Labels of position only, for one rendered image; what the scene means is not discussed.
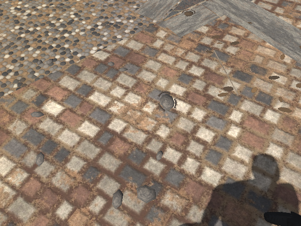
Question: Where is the right robot hand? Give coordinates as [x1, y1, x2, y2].
[263, 211, 301, 226]

